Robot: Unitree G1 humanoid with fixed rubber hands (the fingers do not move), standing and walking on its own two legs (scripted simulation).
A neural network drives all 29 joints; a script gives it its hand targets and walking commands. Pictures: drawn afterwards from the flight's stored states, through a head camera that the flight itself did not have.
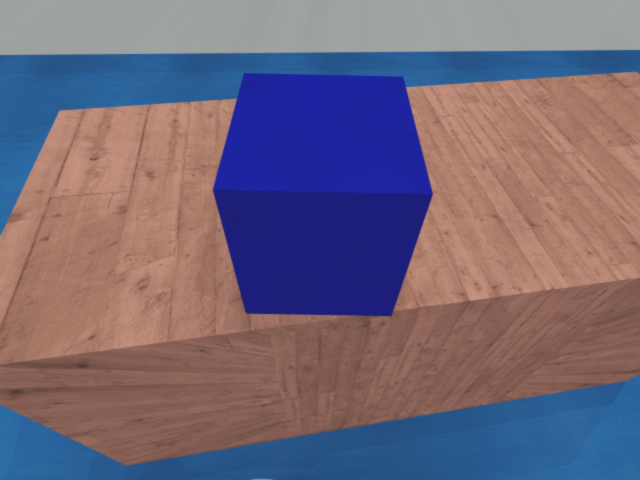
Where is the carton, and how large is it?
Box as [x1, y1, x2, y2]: [213, 73, 432, 315]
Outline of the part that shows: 244,73 214,183 213,191 246,313 391,315 432,194 403,78 393,76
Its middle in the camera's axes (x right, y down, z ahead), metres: +0.00 -0.06 +0.57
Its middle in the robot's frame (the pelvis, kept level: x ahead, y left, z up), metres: +0.48 +0.01 +0.07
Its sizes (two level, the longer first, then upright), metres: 0.240 0.226 0.260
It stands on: a pedestal, 0.70 m high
